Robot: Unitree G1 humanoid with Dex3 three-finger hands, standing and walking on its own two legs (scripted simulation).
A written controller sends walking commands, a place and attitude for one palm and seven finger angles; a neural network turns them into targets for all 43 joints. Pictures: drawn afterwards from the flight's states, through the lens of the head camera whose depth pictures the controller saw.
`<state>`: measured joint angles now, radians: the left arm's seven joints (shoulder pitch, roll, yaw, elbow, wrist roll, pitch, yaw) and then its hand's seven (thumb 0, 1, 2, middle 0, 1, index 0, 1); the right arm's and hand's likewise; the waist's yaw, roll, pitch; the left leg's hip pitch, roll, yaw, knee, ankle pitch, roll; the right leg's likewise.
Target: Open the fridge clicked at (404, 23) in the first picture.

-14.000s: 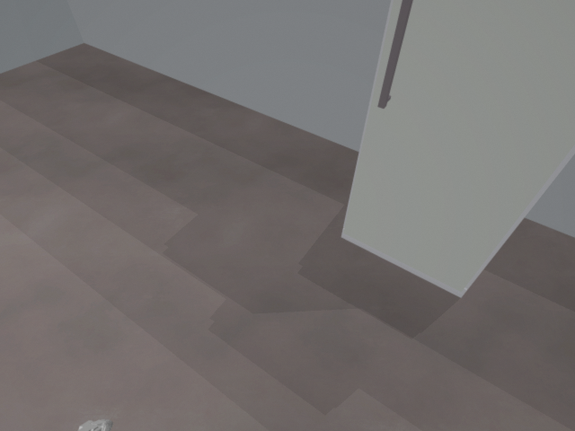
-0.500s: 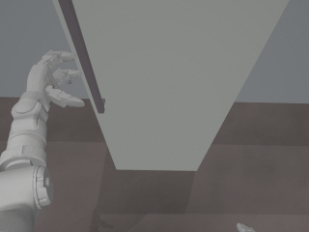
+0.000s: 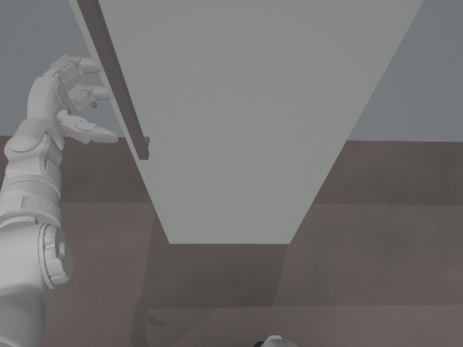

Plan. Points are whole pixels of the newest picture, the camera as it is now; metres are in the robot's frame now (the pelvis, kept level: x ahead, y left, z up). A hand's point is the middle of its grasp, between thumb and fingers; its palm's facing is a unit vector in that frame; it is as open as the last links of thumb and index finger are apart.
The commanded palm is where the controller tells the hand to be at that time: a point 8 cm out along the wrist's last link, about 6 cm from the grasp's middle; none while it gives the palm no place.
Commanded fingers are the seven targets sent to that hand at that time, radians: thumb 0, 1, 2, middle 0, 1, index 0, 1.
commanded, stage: slide the fingers in behind the handle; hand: left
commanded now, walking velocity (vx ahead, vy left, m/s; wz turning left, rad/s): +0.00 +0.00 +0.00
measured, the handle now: (122, 81) +0.52 +0.17 +0.16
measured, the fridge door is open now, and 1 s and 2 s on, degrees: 0 0 0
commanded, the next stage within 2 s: grip the handle and tug to test in 1.68 s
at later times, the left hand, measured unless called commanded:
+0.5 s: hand (100, 109) +0.47 +0.20 +0.15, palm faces -0.03 -1.00 +0.00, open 13.9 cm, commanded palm +0.45 +0.25 +0.15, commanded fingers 0.00 -0.50 0.30 -0.30 -1.20 -0.30 -1.20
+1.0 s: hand (116, 109) +0.47 +0.18 +0.15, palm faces -0.03 -1.00 +0.00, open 14.0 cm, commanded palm +0.44 +0.23 +0.15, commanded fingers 0.00 -0.50 0.30 -0.30 -1.20 -0.30 -1.20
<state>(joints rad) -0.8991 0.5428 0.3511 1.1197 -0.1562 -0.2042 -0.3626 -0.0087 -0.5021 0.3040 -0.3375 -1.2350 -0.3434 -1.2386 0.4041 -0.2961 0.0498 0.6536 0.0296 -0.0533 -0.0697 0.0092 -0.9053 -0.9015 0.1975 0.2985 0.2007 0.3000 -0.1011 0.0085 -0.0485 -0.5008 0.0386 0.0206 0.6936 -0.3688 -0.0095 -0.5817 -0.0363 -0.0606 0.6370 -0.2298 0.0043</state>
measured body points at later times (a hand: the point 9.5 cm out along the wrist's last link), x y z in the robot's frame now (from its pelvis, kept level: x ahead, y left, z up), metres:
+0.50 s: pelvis +0.01 +0.00 +0.00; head +0.06 +0.01 +0.45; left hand +0.47 +0.26 +0.15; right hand +0.08 -0.26 -0.11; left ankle -0.02 +0.12 -0.72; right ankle +0.05 -0.13 -0.72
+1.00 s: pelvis +0.02 +0.00 +0.00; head +0.06 +0.00 +0.45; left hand +0.46 +0.23 +0.15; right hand +0.09 -0.25 -0.11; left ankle -0.02 +0.12 -0.72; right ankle +0.05 -0.13 -0.72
